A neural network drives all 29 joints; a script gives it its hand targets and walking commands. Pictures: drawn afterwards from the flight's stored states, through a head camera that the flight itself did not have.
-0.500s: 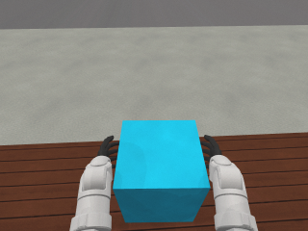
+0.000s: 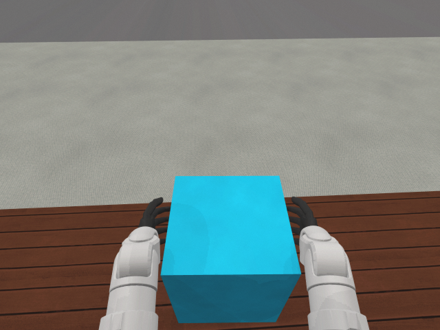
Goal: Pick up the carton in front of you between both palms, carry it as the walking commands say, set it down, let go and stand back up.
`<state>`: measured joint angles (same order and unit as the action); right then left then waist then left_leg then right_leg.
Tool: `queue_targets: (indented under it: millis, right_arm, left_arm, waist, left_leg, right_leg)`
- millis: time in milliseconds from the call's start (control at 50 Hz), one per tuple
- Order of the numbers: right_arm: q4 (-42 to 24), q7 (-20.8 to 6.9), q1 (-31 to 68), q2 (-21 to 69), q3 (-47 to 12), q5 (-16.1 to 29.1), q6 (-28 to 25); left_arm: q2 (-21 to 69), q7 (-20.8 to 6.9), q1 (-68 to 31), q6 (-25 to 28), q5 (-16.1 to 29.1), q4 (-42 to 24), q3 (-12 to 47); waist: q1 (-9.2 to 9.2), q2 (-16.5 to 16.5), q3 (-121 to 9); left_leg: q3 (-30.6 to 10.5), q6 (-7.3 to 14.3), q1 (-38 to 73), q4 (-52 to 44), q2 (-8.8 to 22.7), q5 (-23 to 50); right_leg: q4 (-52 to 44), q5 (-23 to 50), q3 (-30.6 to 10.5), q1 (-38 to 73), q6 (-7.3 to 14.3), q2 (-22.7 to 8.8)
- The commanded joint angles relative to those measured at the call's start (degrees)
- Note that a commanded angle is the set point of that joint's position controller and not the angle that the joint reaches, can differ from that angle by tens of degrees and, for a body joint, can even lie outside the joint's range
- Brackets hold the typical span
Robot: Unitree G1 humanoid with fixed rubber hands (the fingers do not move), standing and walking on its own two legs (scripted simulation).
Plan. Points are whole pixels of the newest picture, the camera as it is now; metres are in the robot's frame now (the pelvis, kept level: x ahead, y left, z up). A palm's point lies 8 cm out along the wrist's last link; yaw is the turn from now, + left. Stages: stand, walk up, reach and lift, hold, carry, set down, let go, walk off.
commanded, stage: hold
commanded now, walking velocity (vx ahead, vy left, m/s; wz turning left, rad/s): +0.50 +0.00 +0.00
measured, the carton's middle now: (227, 251) +0.29 +0.00 -0.03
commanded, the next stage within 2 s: carry in 0.02 s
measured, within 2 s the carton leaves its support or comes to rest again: neither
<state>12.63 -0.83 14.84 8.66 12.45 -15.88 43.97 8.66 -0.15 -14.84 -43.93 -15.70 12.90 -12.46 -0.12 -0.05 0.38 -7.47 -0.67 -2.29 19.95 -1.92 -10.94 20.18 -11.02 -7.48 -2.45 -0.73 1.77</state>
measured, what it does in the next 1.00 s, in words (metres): walks ahead: left foot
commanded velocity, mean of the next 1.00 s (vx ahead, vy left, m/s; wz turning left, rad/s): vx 0.50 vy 0.00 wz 0.00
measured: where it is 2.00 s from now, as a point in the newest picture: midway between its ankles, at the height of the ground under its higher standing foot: (217, 259)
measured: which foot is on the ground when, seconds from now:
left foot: down 0.00-0.48, up 0.50-0.70, down 0.72-1.00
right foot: down 0.00-0.74, up 0.76-1.00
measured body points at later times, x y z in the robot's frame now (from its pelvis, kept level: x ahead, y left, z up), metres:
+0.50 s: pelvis +0.13 +0.00 -0.02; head +0.12 +0.00 +0.43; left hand +0.41 +0.15 +0.05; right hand +0.41 -0.15 +0.05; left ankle +0.02 +0.12 -0.72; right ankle +0.07 -0.10 -0.75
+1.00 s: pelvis +0.41 +0.05 +0.00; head +0.42 +0.06 +0.45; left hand +0.71 +0.17 +0.08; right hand +0.68 -0.13 +0.08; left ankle +0.35 +0.10 -0.75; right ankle +0.46 -0.10 -0.69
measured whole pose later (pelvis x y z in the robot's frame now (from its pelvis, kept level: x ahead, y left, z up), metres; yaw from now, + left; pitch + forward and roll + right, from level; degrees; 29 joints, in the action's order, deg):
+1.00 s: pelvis +0.41 +0.05 +0.00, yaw -3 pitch +5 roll -2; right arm -21.0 5.2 9.2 7.7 7.0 -5.5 69.3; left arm 7.8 5.4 -10.1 -69.2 -6.6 -20.0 -5.9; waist -2.2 0.9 -4.7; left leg 11.6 4.2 -7.2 16.0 0.4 -14.1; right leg 49.0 -12.3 6.4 -34.4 0.4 -5.3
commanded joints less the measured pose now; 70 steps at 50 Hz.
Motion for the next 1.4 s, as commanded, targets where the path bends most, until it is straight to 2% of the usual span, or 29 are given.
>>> queue_targets:
  millis: [0,60,260,280,320,360,380,420,440,460,480,520,540,640,680,700,720,740,760,800,880,1040,1140,1160,1180,1200,1220,1280,1380]
  right_arm:
    - [-2.35,-12.92,28.0,52.07,-31.26,15.76,-1.74]
    - [-5.99,-12.36,29.1,52.56,-34.05,17.25,-1.24]
    - [-20.6,-9.29,28.66,47.03,-44.95,27.12,12.49]
    - [-21.66,-9.14,27.82,47.03,-45.6,28.32,14.1]
    - [-22.99,-8.55,23.53,46.78,-45.82,29.55,16.79]
    - [-25.91,-7.72,21.15,46.82,-45.49,29.43,18.91]
    - [-28.85,-7.3,21.47,47.41,-46.04,29.59,19.89]
    - [-33.02,-6.95,21.78,49.54,-46.91,30.7,21.45]
    - [-34.96,-7.19,21.4,49.28,-47.18,31.34,22.17]
    - [-38.67,-7.87,24.08,49.04,-48.37,32.97,23.13]
    - [-37.87,-8.47,23.26,49.87,-49.0,33.58,23.61]
    - [-37.54,-9.08,24.08,49.81,-48.76,34.89,23.95]
    - [-36.96,-9.03,22.87,49.88,-48.36,34.97,24.15]
    - [-35.86,-7.19,17.07,48.32,-46.15,32.01,25.05]
    - [-35.48,-6.83,16.3,47.71,-45.51,30.7,25.43]
    - [-35.32,-6.82,16.25,47.11,-44.95,30.29,25.64]
    - [-34.63,-6.74,16.37,46.8,-44.24,29.49,25.82]
    - [-33.64,-6.75,17.78,46.87,-43.42,29.12,25.87]
    - [-35.0,-6.89,19.63,47.76,-44.1,29.94,26.21]
    - [-35.46,-7.46,21.52,51.09,-45.79,31.19,26.03]
    - [-37.02,-8.97,23.07,53.15,-48.16,34.21,25.35]
    - [-37.05,-10.04,20.75,48.03,-47.17,34.6,25.86]
    - [-36.65,-8.62,25.06,43.79,-46.41,33.5,26.32]
    - [-36.23,-8.42,26.93,42.82,-46.21,33.29,26.38]
    - [-35.19,-8.25,28.93,41.45,-45.92,32.87,26.43]
    - [-33.9,-7.92,30.76,42.51,-46.4,33.68,27.07]
    - [-31.8,-7.61,30.14,42.79,-45.92,33.34,27.06]
    - [-30.73,-7.01,40.28,46.26,-45.93,34.41,25.59]
    - [-24.33,-5.17,47.93,47.56,-45.0,34.74,23.36]
  left_arm:
    - [52.38,-13.55,-28.75,1.75,15.71,-2.8,31.71]
    - [52.52,-13.08,-29.55,1.18,17.76,-6.46,34.52]
    - [46.34,-9.28,-27.08,-12.32,26.03,-21.43,44.63]
    - [46.13,-8.92,-26.2,-13.99,26.94,-22.87,45.27]
    - [47.2,-8.78,-25.46,-17.24,29.58,-26.25,46.81]
    - [48.38,-9.37,-26.27,-19.68,32.3,-29.08,48.06]
    - [49.29,-9.75,-26.22,-20.45,33.66,-30.07,48.35]
    - [50.97,-10.0,-23.67,-21.72,35.04,-31.93,48.35]
    - [50.86,-9.79,-21.29,-22.05,34.28,-32.17,48.0]
    - [50.49,-9.23,-17.89,-21.89,32.09,-31.91,47.29]
    - [50.85,-8.63,-16.83,-22.35,30.9,-33.14,46.55]
    - [51.59,-7.86,-20.71,-23.4,32.07,-37.15,47.04]
    - [51.2,-7.7,-21.37,-23.73,32.62,-38.5,47.41]
    - [48.07,-8.76,-19.77,-25.65,34.27,-39.33,47.95]
    - [46.78,-9.3,-19.93,-26.31,34.84,-39.5,47.73]
    - [45.72,-9.55,-20.78,-26.6,34.76,-39.49,47.44]
    - [44.82,-9.92,-23.09,-27.11,34.87,-40.27,47.35]
    - [45.34,-10.16,-24.53,-27.75,35.27,-40.0,47.81]
    - [46.22,-10.27,-24.98,-27.74,35.12,-38.19,47.69]
    - [49.02,-10.52,-23.96,-27.13,34.54,-36.44,47.28]
    - [52.92,-9.5,-21.01,-25.3,32.22,-34.93,47.0]
    - [50.28,-7.29,-20.12,-25.18,30.39,-36.64,47.31]
    - [46.01,-7.7,-25.61,-26.26,32.74,-36.89,48.07]
    - [44.94,-7.81,-27.21,-26.32,32.98,-36.7,48.0]
    - [43.63,-7.94,-28.69,-26.5,33.16,-36.12,47.46]
    - [41.33,-7.92,-30.18,-26.41,32.52,-33.45,46.19]
    - [42.23,-7.88,-29.44,-26.38,33.57,-31.53,46.05]
    - [47.88,-8.26,-39.91,-24.76,36.81,-31.04,47.39]
    - [48.22,-7.93,-50.63,-22.86,39.02,-26.31,47.04]
  waist:
    - [0.34,0.29,-12.51]
    - [0.1,0.25,-11.04]
    - [0.45,-5.68,-13.18]
    - [0.28,-3.91,-13.14]
    - [-0.55,10.32,-15.31]
    - [-1.17,15.64,-13.03]
    - [-1.48,12.66,-12.89]
    - [0.12,7.56,-18.42]
    - [1.17,1.08,-22.33]
    - [1.99,-16.02,-22.38]
    - [1.4,-19.73,-20.5]
    - [2.65,-6.04,-18.23]
    - [2.74,-4.03,-16.87]
    - [1.05,-9.91,-17.22]
    - [-0.24,-7.58,-21.09]
    - [-1.43,-4.26,-23.79]
    - [-2.55,7.98,-24.71]
    - [-1.75,15.84,-23.02]
    - [-1.3,9.4,-21.22]
    - [-1.21,0.77,-18.99]
    - [-0.86,4.34,-19.18]
    - [-1.18,8.33,-12.4]
    - [0.19,9.23,-16.14]
    - [1.77,7.15,-18.62]
    - [2.86,1.6,-23.03]
    - [3.56,-13.34,-30.29]
    - [2.53,-12.62,-32.73]
    - [1.7,-5.02,-27.1]
    - [1.52,-6.31,-29.5]
  left_leg:
    - [2.49,0.46,-4.73,2.48,6.6,2.59]
    - [-0.38,1.76,-12.42,-0.06,5.27,-28.91]
    - [8.85,0.87,-17.8,10.36,5.1,-16.08]
    - [8.22,1.07,-15.01,8.61,5.9,-14.91]
    - [-3.12,4.89,-3.25,4.99,12.86,-2.97]
    - [-13.32,10.93,8.03,2.7,20.01,20.61]
    - [-12.23,11.58,10.06,4.37,20.12,27.66]
    - [0.47,6.36,-0.37,11.86,15.7,24.67]
    - [10.92,2.41,-13.12,23.2,10.62,22.04]
    - [17.85,-1.14,-32.5,38.2,5.31,9.87]
    - [14.96,-0.52,-45.22,39.85,2.27,-16.79]
    - [12.37,1.1,-49.43,37.09,5.58,-22.43]
    - [12.86,1.47,-50.14,32.86,6.05,-22.89]
    - [20.81,1.6,-22.69,10.85,0.3,-0.82]
    - [25.35,2.72,-0.93,7.41,-2.38,3.68]
    - [20.96,2.72,10.08,7.27,1.54,-0.12]
    - [-4.15,6.3,13.1,-2.24,15.89,-15.62]
    - [-25.83,13.16,15.27,-10.16,25.92,-12.23]
    - [-23.65,14.82,13.76,-8.57,27.85,-9.07]
    - [-12.48,12.45,7.08,-7.77,23.83,-0.48]
    - [1.47,8.73,4.84,-9.21,18.69,7.87]
    - [12.24,8.23,8.54,-6.67,14.71,26.52]
    - [20.75,3.7,2.89,12.68,10.63,43.79]
    - [21.26,2.0,-1.04,20.9,8.88,37.14]
    - [19.58,0.65,-8.91,32.07,7.62,16.56]
    - [15.58,-1.32,-25.15,50.14,-0.15,-18.22]
    - [8.94,-0.28,-29.01,57.87,-0.39,-23.1]
    - [5.39,2.42,-28.81,46.61,5.93,-17.14]
    - [11.48,1.96,-16.25,21.03,2.25,-14.09]
  right_leg:
    - [2.51,2.87,2.67,-4.48,0.34,-6.22]
    - [0.07,-28.92,-0.64,-11.72,1.44,-5.18]
    - [1.57,-20.53,-3.34,-12.5,5.54,-11.4]
    - [5.07,-16.46,-0.46,-14.54,5.09,-10.24]
    - [22.98,-4.82,10.44,-24.44,1.47,-4.95]
    - [22.74,-18.28,15.68,-38.64,-0.59,-2.19]
    - [18.91,-19.93,15.61,-39.19,-0.42,-2.08]
    - [3.16,-8.47,17.08,-16.15,0.77,-1.09]
    - [-2.23,-5.77,9.87,2.69,2.65,-5.09]
    - [-0.33,15.33,-9.79,16.07,8.22,-17.44]
    - [-1.73,32.7,-16.53,22.99,13.08,-23.03]
    - [-0.79,31.77,-11.05,25.59,12.88,-23.56]
    - [-1.48,28.29,-8.35,25.16,11.05,-22.95]
    - [-0.53,31.22,11.99,6.94,4.85,-14.94]
    - [10.57,33.19,18.15,-4.44,2.57,-12.83]
    - [19.54,21.72,18.84,-11.76,1.45,-11.19]
    - [36.15,6.18,20.08,-20.7,-0.92,-6.15]
    - [46.81,-14.93,13.96,-32.56,-0.83,-0.73]
    - [53.15,-16.01,8.36,-36.33,1.37,-5.28]
    - [51.21,-10.29,7.63,-36.38,3.11,-9.37]
    - [37.64,-4.8,11.06,-33.18,2.02,-8.34]
    - [16.62,5.66,18.54,-35.73,1.24,-4.93]
    - [6.61,16.03,24.47,-13.28,3.34,1.75]
    - [3.36,20.57,23.46,-4.26,3.14,0.5]
    - [6.07,33.5,13.45,6.91,3.73,-9.49]
    - [8.57,50.98,-8.47,23.52,15.07,-24.74]
    - [3.83,42.41,-12.42,21.38,18.98,-26.73]
    - [2.01,32.51,-0.9,7.58,13.98,-20.68]
    - [4.51,32.51,9.55,0.09,12.47,-17.25]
